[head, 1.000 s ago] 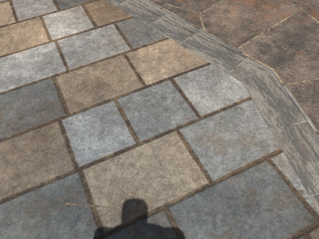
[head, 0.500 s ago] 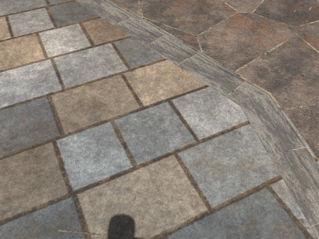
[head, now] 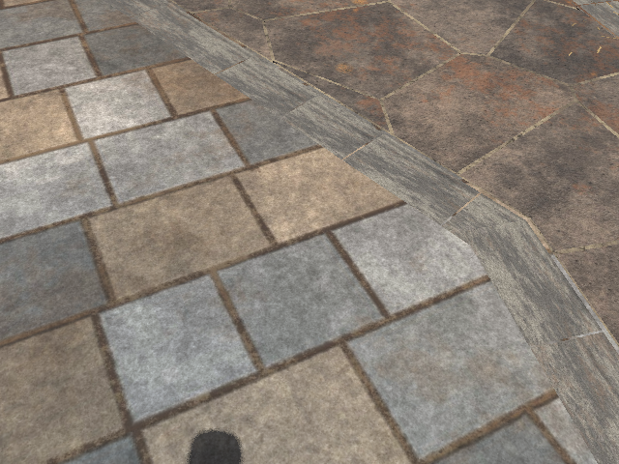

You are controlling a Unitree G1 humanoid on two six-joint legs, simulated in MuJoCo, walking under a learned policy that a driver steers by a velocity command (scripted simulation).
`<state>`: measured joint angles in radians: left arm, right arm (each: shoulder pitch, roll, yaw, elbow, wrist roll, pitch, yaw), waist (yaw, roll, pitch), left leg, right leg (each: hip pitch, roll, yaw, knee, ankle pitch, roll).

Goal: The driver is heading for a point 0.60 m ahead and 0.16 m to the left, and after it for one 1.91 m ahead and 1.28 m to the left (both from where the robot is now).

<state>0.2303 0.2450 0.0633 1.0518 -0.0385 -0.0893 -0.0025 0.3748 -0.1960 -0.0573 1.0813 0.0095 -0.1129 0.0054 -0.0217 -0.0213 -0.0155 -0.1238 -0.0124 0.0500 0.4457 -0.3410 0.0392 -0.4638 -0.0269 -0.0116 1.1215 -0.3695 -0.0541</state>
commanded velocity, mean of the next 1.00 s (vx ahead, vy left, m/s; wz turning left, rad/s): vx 0.43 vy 0.00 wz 0.35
